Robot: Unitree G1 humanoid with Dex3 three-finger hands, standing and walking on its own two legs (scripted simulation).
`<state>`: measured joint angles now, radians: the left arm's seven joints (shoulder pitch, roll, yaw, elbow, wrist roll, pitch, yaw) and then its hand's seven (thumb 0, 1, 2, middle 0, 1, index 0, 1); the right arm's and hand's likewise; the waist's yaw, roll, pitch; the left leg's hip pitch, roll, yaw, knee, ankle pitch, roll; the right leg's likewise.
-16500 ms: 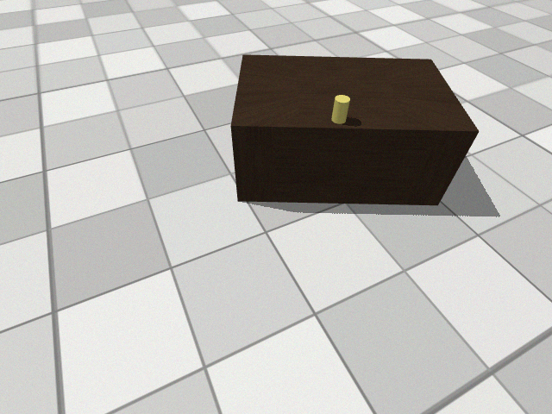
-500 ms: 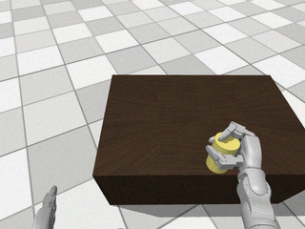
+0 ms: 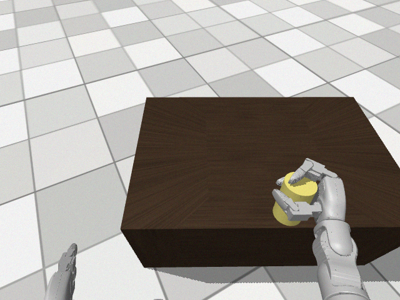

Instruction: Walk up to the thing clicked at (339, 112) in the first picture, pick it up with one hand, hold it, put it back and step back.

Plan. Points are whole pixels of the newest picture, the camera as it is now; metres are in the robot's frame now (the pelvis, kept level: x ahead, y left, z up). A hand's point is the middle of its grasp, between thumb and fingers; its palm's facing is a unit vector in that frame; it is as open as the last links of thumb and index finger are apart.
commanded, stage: hold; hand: right
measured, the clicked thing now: (293, 199) +0.32 -0.18 +0.03
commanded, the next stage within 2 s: crouch in 1.24 s
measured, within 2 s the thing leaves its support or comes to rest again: neither
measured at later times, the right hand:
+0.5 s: hand (292, 190) +0.33 -0.17 +0.05, palm faces +0.11 +0.99 +0.01, open 6.3 cm
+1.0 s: hand (289, 191) +0.33 -0.16 +0.05, palm faces +0.12 +0.99 +0.01, open 6.3 cm
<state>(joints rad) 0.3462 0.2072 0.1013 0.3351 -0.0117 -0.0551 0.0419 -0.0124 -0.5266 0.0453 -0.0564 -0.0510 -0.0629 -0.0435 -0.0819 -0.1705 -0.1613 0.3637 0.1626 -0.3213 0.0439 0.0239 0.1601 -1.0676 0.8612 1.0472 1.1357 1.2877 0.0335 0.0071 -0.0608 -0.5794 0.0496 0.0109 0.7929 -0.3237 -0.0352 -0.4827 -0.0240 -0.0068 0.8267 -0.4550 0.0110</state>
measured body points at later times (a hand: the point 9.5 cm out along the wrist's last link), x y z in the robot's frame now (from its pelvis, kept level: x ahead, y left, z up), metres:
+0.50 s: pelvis +0.00 +0.00 +0.00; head +0.03 -0.01 +0.45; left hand +0.16 +0.26 -0.05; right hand +0.32 -0.22 +0.06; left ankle +0.05 +0.14 -0.70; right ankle -0.02 -0.12 -0.70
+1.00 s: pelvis +0.00 +0.00 +0.00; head +0.03 +0.00 +0.45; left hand +0.15 +0.27 -0.05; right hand +0.31 -0.21 +0.05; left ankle +0.04 +0.14 -0.70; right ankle -0.02 -0.12 -0.70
